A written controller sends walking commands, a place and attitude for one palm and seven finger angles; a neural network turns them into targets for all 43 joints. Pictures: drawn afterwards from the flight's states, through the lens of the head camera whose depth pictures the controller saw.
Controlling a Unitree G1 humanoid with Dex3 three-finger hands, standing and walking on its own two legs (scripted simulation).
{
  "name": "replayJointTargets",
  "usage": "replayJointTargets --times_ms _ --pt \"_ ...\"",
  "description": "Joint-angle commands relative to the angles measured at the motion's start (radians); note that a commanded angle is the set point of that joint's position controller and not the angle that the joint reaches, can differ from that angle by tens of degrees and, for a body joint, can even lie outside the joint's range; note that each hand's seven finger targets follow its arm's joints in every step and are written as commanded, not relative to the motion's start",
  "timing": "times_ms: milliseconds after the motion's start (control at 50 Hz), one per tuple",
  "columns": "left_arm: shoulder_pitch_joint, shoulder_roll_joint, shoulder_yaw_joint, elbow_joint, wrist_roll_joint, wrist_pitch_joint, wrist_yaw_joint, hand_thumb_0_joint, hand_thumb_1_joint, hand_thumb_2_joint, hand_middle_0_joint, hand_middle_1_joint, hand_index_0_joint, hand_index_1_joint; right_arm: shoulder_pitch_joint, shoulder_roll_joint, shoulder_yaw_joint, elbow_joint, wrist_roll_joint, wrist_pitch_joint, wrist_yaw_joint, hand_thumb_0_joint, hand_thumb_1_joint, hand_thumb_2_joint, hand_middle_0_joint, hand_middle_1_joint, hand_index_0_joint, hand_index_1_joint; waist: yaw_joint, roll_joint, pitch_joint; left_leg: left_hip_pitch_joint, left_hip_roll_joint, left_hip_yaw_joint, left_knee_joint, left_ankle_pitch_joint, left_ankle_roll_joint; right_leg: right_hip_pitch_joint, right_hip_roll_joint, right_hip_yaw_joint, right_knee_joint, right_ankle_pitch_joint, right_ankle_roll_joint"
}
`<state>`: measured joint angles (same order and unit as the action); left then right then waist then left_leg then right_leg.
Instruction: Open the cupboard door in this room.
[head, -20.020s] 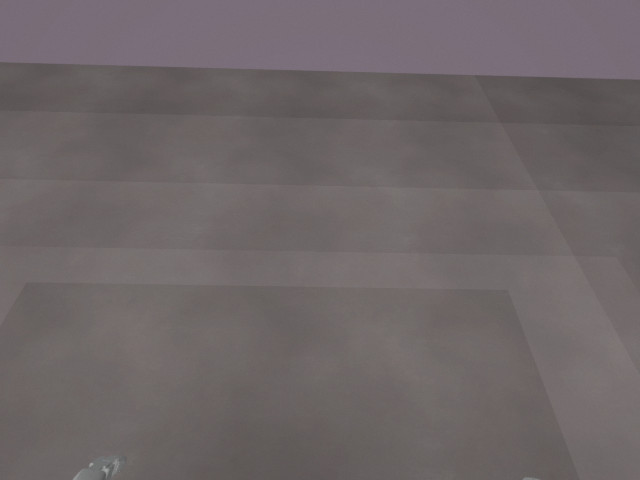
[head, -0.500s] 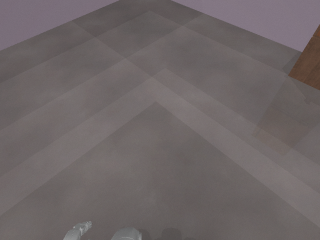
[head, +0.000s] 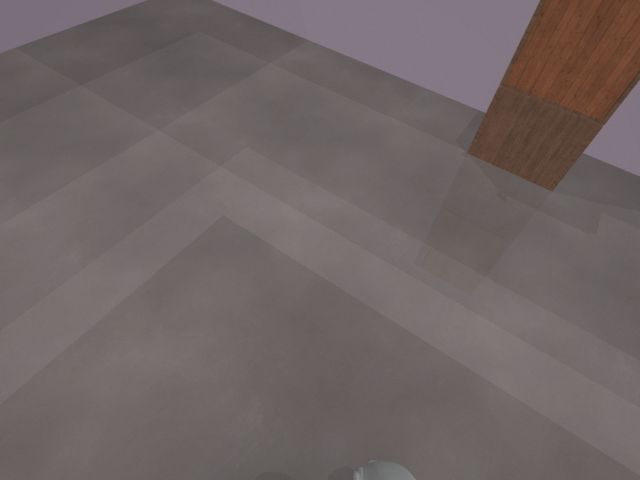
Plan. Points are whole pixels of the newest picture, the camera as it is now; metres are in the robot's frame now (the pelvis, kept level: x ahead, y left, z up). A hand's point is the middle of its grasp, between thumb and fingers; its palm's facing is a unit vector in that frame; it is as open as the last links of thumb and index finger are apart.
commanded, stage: turn or walk to find it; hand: left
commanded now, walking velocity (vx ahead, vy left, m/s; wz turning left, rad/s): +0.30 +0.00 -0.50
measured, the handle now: out of the picture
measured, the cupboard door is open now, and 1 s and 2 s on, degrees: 0 0 0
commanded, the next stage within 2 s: stand and wait in 1.60 s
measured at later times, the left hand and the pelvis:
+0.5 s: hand (270, 448) +0.18 +0.08 -0.15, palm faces -0.23 -0.94 -0.24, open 7.3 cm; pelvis +0.09 -0.09 +0.00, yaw -15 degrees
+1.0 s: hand (309, 309) +0.42 +0.04 -0.18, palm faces -0.33 -0.93 -0.18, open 7.4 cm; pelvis +0.32 -0.12 +0.00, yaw -23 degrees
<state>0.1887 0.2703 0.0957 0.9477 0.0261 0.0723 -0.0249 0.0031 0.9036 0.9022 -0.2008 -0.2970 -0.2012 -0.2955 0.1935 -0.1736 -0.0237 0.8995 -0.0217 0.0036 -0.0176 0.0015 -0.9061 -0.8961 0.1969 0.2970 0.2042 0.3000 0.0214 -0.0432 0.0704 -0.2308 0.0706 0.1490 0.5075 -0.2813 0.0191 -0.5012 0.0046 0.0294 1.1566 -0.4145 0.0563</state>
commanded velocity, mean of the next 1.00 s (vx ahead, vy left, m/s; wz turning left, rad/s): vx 0.36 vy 0.00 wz -0.30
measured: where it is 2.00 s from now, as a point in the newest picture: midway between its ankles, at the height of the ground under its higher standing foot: (415, 328)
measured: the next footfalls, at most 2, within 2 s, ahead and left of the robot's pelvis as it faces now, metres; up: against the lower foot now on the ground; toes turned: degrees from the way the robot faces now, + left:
right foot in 0.30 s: +0.05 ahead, -0.17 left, +0.00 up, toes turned -18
left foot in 0.78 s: +0.40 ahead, -0.05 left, +0.00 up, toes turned -11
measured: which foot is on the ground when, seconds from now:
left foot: down 0.00-0.30, up 0.32-0.76, down 0.78-1.00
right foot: up 0.00-0.28, down 0.30-0.78, up 0.80-1.00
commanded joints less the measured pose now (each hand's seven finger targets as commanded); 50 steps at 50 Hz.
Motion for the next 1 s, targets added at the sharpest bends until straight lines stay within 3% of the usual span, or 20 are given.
replayJointTargets --times_ms 0,160,240,260,280,300,320,360,420,560,660,680,720,740,760,780,800,860,900,980 --pt "-0.042 0.032 0.002 -0.084 -0.004 -0.021 -0.01 0.0 0.9 0.9 -0.2 -0.3 -0.2 -0.3 0.088 -0.197 -0.064 -0.034 -0.002 -0.028 -0.013 0.0 -0.9 -0.9 0.2 0.3 0.2 0.3 -0.047 0.188 -0.087 0.184 0.264 -0.161 -0.226 0.189 0.105 -0.108 -0.055 -0.03 -0.006 0.033 0.02" --pt "-0.173 -0.004 -0.017 -0.114 -0.001 -0.049 -0.034 0.0 0.9 0.9 -0.2 -0.3 -0.2 -0.3 0.174 -0.221 -0.084 0.041 -0.014 -0.037 0.004 0.0 -0.9 -0.9 0.2 0.3 0.2 0.3 -0.1 0.211 -0.039 0.166 0.32 -0.1 -0.256 -0.057 0.088 0.006 -0.078 -0.136 -0.387 -0.033 -0.017" --pt "-0.011 0.007 -0.008 -0.056 0.0 -0.07 -0.026 0.0 0.9 0.9 -0.2 -0.3 -0.2 -0.3 0.121 -0.221 -0.078 0.049 -0.012 -0.035 0.011 0.0 -0.9 -0.9 0.2 0.3 0.2 0.3 -0.005 0.166 -0.084 0.029 0.274 0.013 -0.059 -0.059 0.02 0.317 -0.011 -0.213 -0.648 0.098 -0.053" --pt "0.122 0.068 0.003 -0.011 0.001 -0.08 -0.014 0.0 0.9 0.9 -0.2 -0.3 -0.2 -0.3 0.1 -0.197 -0.072 0.04 -0.002 -0.036 0.018 0.0 -0.9 -0.9 0.2 0.3 0.2 0.3 0.063 0.038 -0.133 -0.105 0.222 0.086 0.135 -0.044 -0.026 0.533 -0.054 -0.142 -0.742 0.094 -0.088" --pt "0.256 0.204 0.03 0.031 0.006 -0.097 0.001 0.0 0.9 0.9 -0.2 -0.3 -0.2 -0.3 0.039 -0.114 -0.045 -0.013 0.007 -0.037 0.027 0.0 -0.9 -0.9 0.2 0.3 0.2 0.3 0.136 -0.307 -0.135 -0.447 0.091 0.135 0.451 -0.344 -0.076 0.731 -0.319 0.266 -0.866 -0.03 -0.197" --pt "0.314 0.253 0.038 0.046 -0.021 -0.089 0.017 0.0 0.9 0.9 -0.2 -0.3 -0.2 -0.3 -0.061 -0.141 -0.041 -0.074 0.002 -0.028 0.025 0.0 -0.9 -0.9 0.2 0.3 0.2 0.3 0.157 -0.301 -0.117 -0.588 0.047 -0.014 0.622 -0.373 -0.077 0.703 -0.441 0.517 -0.941 0.073 -0.271" --pt "0.291 0.24 0.039 0.05 -0.018 -0.097 0.026 0.0 0.9 0.9 -0.2 -0.3 -0.2 -0.3 -0.115 -0.146 -0.047 -0.072 0.003 -0.031 0.023 0.0 -0.9 -0.9 0.2 0.3 0.2 0.3 0.146 -0.254 -0.062 -0.618 0.067 -0.097 0.728 -0.287 -0.07 0.642 -0.431 0.524 -0.939 0.127 -0.294" --pt "0.146 0.133 0.01 0.019 -0.016 -0.107 0.027 0.0 0.9 0.9 -0.2 -0.3 -0.2 -0.3 -0.066 -0.151 -0.056 -0.026 -0.007 -0.037 0.028 0.0 -0.9 -0.9 0.2 0.3 0.2 0.3 0.054 -0.029 0.006 -0.572 0.117 -0.135 0.696 -0.119 -0.071 0.523 -0.357 0.331 -0.923 0.07 -0.267" --pt "0.095 0.085 -0.015 0.016 -0.009 -0.134 0.022 0.0 0.9 0.9 -0.2 -0.3 -0.2 -0.3 0.031 -0.127 -0.052 0.021 -0.015 -0.024 0.036 0.0 -0.9 -0.9 0.2 0.3 0.2 0.3 -0.015 -0.076 -0.001 -0.446 0.094 -0.086 0.599 0.001 -0.1 0.429 -0.249 0.123 -0.924 0.359 -0.207" --pt "0.16 0.071 -0.027 0.076 -0.008 -0.158 0.034 0.0 0.9 0.9 -0.2 -0.3 -0.2 -0.3 -0.087 -0.11 -0.044 -0.023 -0.005 -0.029 0.05 0.0 -0.9 -0.9 0.2 0.3 0.2 0.3 -0.015 -0.063 0.032 -0.497 0.075 -0.076 0.433 0.136 -0.097 0.485 -0.223 0.092 -0.929 0.553 -0.225" --pt "0.208 0.074 -0.032 0.122 -0.007 -0.152 0.046 0.0 0.9 0.9 -0.2 -0.3 -0.2 -0.3 -0.186 -0.096 -0.029 -0.048 0.0 -0.049 0.054 0.0 -0.9 -0.9 0.2 0.3 0.2 0.3 0.01 -0.067 0.052 -0.361 0.028 -0.041 0.21 0.134 -0.056 0.525 -0.223 0.089 -0.893 0.714 -0.206" --pt "0.212 0.078 -0.029 0.126 -0.008 -0.152 0.047 0.0 0.9 0.9 -0.2 -0.3 -0.2 -0.3 -0.172 -0.098 -0.029 -0.044 -0.002 -0.054 0.051 0.0 -0.9 -0.9 0.2 0.3 0.2 0.3 0.0 -0.069 0.032 -0.296 0.004 -0.026 0.169 0.116 -0.042 0.532 -0.219 0.081 -0.847 0.809 -0.202" --pt "0.186 0.097 -0.024 0.13 -0.012 -0.153 0.048 0.0 0.9 0.9 -0.2 -0.3 -0.2 -0.3 0.014 -0.127 -0.039 0.017 -0.009 -0.065 0.034 0.0 -0.9 -0.9 0.2 0.3 0.2 0.3 -0.088 -0.061 -0.067 -0.042 -0.055 0.003 0.069 0.138 -0.019 0.508 -0.186 0.041 -0.633 0.961 -0.169" --pt "0.186 0.084 -0.023 0.125 -0.018 -0.154 0.046 0.0 0.9 0.9 -0.2 -0.3 -0.2 -0.3 0.178 -0.172 -0.053 0.069 -0.015 -0.07 0.023 0.0 -0.9 -0.9 0.2 0.3 0.2 0.3 -0.149 -0.017 -0.172 0.197 -0.016 -0.038 0.028 0.209 0.003 0.407 -0.154 0.021 -0.427 0.871 -0.138" --pt "0.238 0.029 -0.028 0.116 -0.026 -0.15 0.038 0.0 0.9 0.9 -0.2 -0.3 -0.2 -0.3 0.306 -0.282 -0.079 0.098 -0.029 -0.074 0.012 0.0 -0.9 -0.9 0.2 0.3 0.2 0.3 -0.17 0.192 -0.293 0.45 0.219 -0.334 0.023 0.251 0.082 0.17 -0.034 -0.04 -0.156 0.468 -0.099" --pt "0.247 -0.011 -0.038 0.098 -0.033 -0.156 0.028 0.0 0.9 0.9 -0.2 -0.3 -0.2 -0.3 0.364 -0.328 -0.086 0.12 -0.02 -0.065 0.013 0.0 -0.9 -0.9 0.2 0.3 0.2 0.3 -0.157 0.334 -0.318 0.496 0.41 -0.589 -0.121 0.273 0.166 0.016 0.054 -0.043 0.117 -0.134 -0.101" --pt "0.215 -0.01 -0.043 0.096 -0.028 -0.147 0.037 0.0 0.9 0.9 -0.2 -0.3 -0.2 -0.3 0.298 -0.297 -0.078 0.12 -0.004 -0.063 0.004 0.0 -0.9 -0.9 0.2 0.3 0.2 0.3 -0.133 0.34 -0.309 0.434 0.428 -0.631 -0.205 0.1 0.162 -0.059 0.007 0.038 0.228 -0.123 -0.104" --pt "0.079 -0.023 -0.037 0.087 -0.006 -0.134 0.006 0.0 0.9 0.9 -0.2 -0.3 -0.2 -0.3 0.154 -0.129 -0.041 0.098 -0.009 -0.084 0.006 0.0 -0.9 -0.9 0.2 0.3 0.2 0.3 -0.067 0.109 -0.034 0.071 0.314 -0.382 -0.272 0.066 0.118 -0.068 -0.112 0.013 0.178 0.061 -0.091" --pt "0.132 -0.066 -0.038 0.098 0.004 -0.108 0.005 0.0 0.9 0.9 -0.2 -0.3 -0.2 -0.3 0.138 -0.105 -0.036 0.107 -0.005 -0.097 0.005 0.0 -0.9 -0.9 0.2 0.3 0.2 0.3 -0.018 0.105 -0.048 0.021 0.261 -0.246 -0.292 0.135 0.102 -0.04 -0.118 -0.007 0.128 0.11 -0.073" --pt "0.085 -0.074 -0.029 0.064 0.007 -0.086 0.0 0.0 0.9 0.9 -0.2 -0.3 -0.2 -0.3 0.169 -0.092 -0.042 0.126 0.002 -0.106 0.004 0.0 -0.9 -0.9 0.2 0.3 0.2 0.3 -0.001 0.121 -0.017 0.024 0.227 -0.138 -0.326 0.229 0.109 -0.117 -0.143 -0.021 0.033 0.221 -0.04"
